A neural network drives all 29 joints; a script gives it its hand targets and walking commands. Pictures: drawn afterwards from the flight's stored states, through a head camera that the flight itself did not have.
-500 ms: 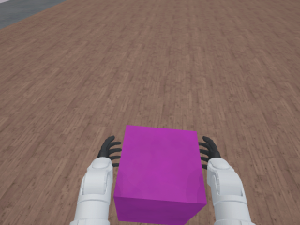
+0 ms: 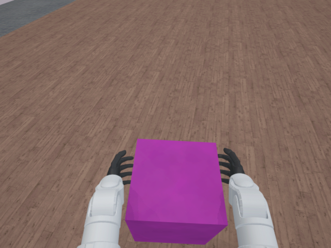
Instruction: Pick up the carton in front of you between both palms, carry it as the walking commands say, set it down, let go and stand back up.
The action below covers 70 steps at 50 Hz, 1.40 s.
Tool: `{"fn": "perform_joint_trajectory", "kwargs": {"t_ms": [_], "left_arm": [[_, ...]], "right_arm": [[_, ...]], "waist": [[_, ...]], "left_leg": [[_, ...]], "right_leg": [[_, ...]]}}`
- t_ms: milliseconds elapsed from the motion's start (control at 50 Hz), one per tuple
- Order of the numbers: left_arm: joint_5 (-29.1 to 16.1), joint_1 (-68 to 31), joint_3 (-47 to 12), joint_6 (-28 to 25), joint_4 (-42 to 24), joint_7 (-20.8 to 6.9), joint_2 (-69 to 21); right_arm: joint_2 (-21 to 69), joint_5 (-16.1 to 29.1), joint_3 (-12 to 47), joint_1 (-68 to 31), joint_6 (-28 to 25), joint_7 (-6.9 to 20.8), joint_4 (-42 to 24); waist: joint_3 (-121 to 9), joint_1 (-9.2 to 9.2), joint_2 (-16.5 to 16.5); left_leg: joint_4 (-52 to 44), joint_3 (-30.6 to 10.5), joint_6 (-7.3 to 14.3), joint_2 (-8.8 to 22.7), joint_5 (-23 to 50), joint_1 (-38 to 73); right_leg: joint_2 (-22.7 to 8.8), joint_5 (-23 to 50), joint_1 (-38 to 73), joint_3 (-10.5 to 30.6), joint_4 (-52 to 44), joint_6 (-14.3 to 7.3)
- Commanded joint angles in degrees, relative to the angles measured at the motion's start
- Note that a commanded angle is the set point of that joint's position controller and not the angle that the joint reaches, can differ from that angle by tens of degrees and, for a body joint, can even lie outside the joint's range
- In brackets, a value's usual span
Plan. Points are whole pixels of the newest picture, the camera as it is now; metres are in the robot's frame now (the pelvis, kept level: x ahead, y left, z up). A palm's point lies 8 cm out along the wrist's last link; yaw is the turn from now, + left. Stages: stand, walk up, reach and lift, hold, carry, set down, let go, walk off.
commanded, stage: hold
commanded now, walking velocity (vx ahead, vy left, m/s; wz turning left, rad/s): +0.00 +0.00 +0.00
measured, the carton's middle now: (173, 194) +0.29 +0.01 -0.07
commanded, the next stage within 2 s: set down in 0.36 s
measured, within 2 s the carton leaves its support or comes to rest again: neither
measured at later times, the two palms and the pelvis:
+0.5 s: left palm (127, 179) +0.28 +0.12 +0.04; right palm (249, 175) +0.29 -0.18 +0.04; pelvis -0.01 -0.04 +0.00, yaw +2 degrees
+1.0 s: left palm (142, 192) +0.34 +0.11 -0.14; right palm (233, 199) +0.32 -0.18 -0.15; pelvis -0.05 -0.02 -0.08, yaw +0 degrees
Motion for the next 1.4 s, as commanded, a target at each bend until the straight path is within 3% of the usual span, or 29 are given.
{"fn": "perform_joint_trajectory", "kwargs": {"t_ms": [0, 160, 400, 500, 580, 660, 720, 800, 900, 1040, 1200, 1380], "left_arm": [[-13.27, -28.05, -29.04, -3.05, -3.86, -14.06, -51.18], [-11.87, -28.71, -26.53, -3.76, -1.45, -14.16, -51.92], [-10.74, -32.52, -23.69, -3.59, 1.00, -15.45, -51.60], [-6.63, -40.99, -16.91, -6.66, 10.00, -17.19, -50.17], [0.75, -46.56, -6.57, -10.84, 19.83, -17.00, -46.37], [6.73, -47.14, 2.60, -14.97, 24.67, -14.76, -38.30], [8.81, -45.08, 5.55, -19.02, 25.93, -13.64, -33.67], [6.63, -44.82, 2.20, -25.44, 26.15, -13.67, -33.48], [0.81, -49.78, -7.31, -33.35, 25.94, -13.56, -37.72], [-7.00, -55.79, -21.21, -35.27, 21.16, -11.12, -42.44], [-7.02, -58.36, -19.70, -29.88, 24.04, -10.90, -45.37], [-6.72, -64.30, -17.38, -28.48, 27.26, -11.14, -44.05]], "right_arm": [[51.18, 12.51, 28.27, -21.14, -2.22, 12.98, -2.12], [52.31, 12.66, 28.33, -23.63, -1.97, 14.02, -0.54], [54.09, 12.39, 26.78, -27.31, -1.26, 14.69, 2.36], [56.13, 9.24, 19.39, -34.97, -3.47, 14.52, 11.72], [53.75, 3.02, 8.33, -39.64, -6.91, 13.47, 20.67], [46.37, -2.74, -1.60, -40.53, -11.25, 10.90, 25.73], [41.61, -5.25, -5.01, -39.20, -15.77, 9.45, 26.91], [41.34, -4.43, -1.26, -40.08, -22.92, 7.97, 25.78], [44.94, -1.64, 7.41, -43.98, -31.22, 7.15, 25.02], [46.98, 4.62, 19.75, -48.68, -33.88, 6.80, 19.52], [47.91, 4.98, 16.88, -51.50, -28.59, 10.47, 22.63], [47.90, 5.01, 12.10, -57.44, -26.95, 11.29, 25.93]], "waist": [[-13.44, -1.61, -0.98], [-12.08, -0.32, -1.24], [-12.95, -0.23, -3.10], [-11.18, -0.56, -3.65], [-8.97, -1.44, -3.35], [-9.62, -1.21, -2.40], [-12.62, -1.09, -2.12], [-20.18, -1.11, -2.36], [-35.49, -1.98, -2.57], [-60.81, -4.12, -0.37], [-58.69, -5.42, 0.19], [-62.37, -5.87, -0.07]], "left_leg": [[-8.88, -9.15, 1.16, -1.00, 7.73, -19.88], [-10.21, -9.08, 2.93, -1.11, 0.25, -24.41], [-7.36, -8.02, 3.36, -2.93, -1.83, -23.33], [-4.09, -7.94, 3.48, -2.97, -6.07, -27.30], [0.85, -8.25, 3.19, -3.27, -8.30, -31.49], [6.06, -7.67, 2.72, -3.96, -7.27, -37.14], [9.89, -7.16, 2.30, -4.82, -5.73, -42.31], [14.81, -6.57, 2.01, -6.45, -3.22, -49.79], [22.93, -6.71, 0.90, -7.52, -2.28, -63.01], [32.81, -6.02, -1.41, -8.68, 2.00, -69.86], [39.30, -6.42, -1.72, -8.77, -3.22, -78.56], [48.78, -5.15, -1.39, -9.42, -2.53, -88.48]], "right_leg": [[6.78, 7.94, 25.31, 8.60, 3.73, -1.38], [6.00, 3.98, 28.50, 8.96, 3.88, -0.72], [4.07, -2.87, 27.78, 11.26, 1.51, -0.32], [3.18, -11.12, 26.25, 12.74, 1.96, -0.17], [3.25, -15.23, 20.74, 13.98, 4.16, -0.21], [4.21, -13.47, 13.62, 13.77, 8.67, -0.42], [5.03, -7.77, 8.40, 13.54, 13.32, -0.73], [6.14, 0.97, 3.75, 12.94, 19.78, -0.82], [6.81, 7.49, -1.51, 12.97, 30.30, -0.53], [8.29, 13.08, -11.95, 9.72, 43.15, 0.00], [8.89, 2.77, -35.11, 6.43, 50.09, 0.20], [9.03, 2.04, -49.37, 5.58, 58.47, 0.68]]}}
